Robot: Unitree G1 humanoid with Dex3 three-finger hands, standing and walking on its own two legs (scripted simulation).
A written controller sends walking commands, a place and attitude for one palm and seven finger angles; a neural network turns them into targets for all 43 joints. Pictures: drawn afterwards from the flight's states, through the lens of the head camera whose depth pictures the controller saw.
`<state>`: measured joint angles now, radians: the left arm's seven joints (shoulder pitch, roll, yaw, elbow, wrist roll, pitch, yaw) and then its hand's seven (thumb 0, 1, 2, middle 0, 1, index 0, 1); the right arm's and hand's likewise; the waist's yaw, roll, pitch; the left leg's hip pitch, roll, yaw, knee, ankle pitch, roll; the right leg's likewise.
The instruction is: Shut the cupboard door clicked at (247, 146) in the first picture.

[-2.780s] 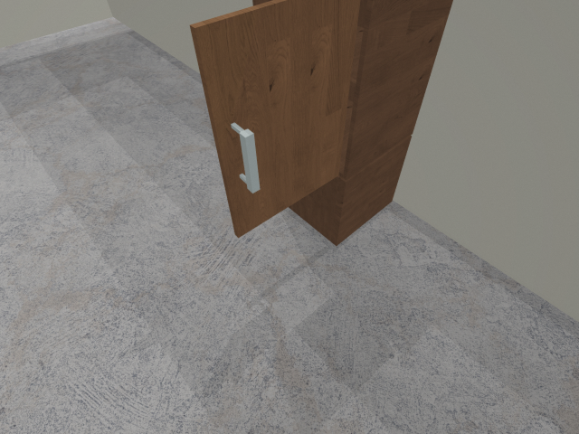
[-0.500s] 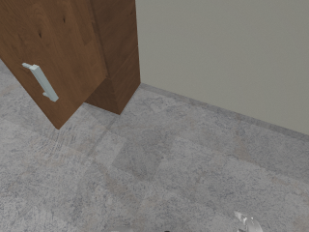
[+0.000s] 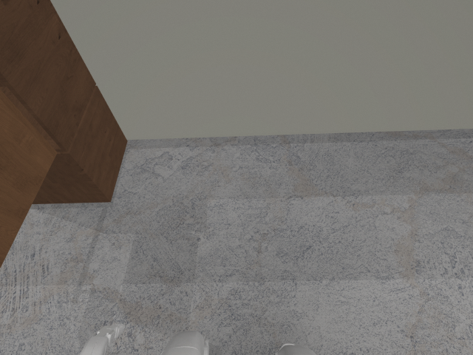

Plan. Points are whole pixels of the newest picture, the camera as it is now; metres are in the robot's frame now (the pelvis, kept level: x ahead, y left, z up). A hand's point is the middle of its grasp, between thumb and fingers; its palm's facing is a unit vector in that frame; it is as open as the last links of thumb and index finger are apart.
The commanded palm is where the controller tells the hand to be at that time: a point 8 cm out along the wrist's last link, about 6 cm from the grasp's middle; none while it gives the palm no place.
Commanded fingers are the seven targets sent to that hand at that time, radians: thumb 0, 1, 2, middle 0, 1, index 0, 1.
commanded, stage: walk around to get in front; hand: left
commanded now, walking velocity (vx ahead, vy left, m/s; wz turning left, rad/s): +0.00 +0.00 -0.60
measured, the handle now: out of the picture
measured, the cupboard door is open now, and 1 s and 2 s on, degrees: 88 88 88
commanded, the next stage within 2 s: none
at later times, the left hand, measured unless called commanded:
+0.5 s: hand (146, 338) +0.16 +0.19 -0.15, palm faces -0.24 -0.95 -0.22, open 7.4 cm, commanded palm none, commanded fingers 0.00 0.90 0.90 -0.20 -0.30 -0.20 -0.30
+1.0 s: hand (212, 311) +0.20 +0.07 -0.14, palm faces -0.52 -0.82 -0.24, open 7.4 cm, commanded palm none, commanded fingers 0.00 0.90 0.90 -0.20 -0.30 -0.20 -0.30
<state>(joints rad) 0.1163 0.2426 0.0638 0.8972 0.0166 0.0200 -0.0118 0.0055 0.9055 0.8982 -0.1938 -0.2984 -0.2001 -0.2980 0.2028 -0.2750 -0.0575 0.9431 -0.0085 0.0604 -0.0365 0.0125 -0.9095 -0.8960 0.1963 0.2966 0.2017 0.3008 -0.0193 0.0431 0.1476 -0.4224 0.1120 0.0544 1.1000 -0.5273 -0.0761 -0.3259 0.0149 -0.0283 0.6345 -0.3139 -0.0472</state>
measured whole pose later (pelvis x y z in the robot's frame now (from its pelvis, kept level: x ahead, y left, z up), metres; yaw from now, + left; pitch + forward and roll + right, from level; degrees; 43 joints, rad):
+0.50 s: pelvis +0.02 +0.01 +0.01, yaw -17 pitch +3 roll -1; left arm 0.17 0.26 0.10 0.90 0.02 0.07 -0.04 0.01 0.90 0.90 -0.19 -0.30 -0.20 -0.30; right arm 0.22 -0.19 -0.02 0.89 -0.04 0.01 -0.04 0.01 -0.91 -0.90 0.20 0.30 0.20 0.30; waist 0.02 -0.02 0.08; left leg -0.23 0.10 0.11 0.47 -0.28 -0.03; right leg -0.51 0.01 -0.01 1.07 -0.44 0.05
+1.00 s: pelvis +0.03 -0.05 +0.01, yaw -35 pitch +2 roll +2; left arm 0.20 0.19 0.05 0.90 0.02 0.02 -0.01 0.01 0.90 0.90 -0.20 -0.30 -0.20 -0.30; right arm 0.12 -0.24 -0.06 0.90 -0.01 0.05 -0.02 0.01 -0.91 -0.90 0.19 0.30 0.20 0.30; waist 0.01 0.01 0.08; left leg -0.50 0.06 -0.01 0.98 -0.37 -0.10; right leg -0.25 0.08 0.08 0.49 -0.26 -0.08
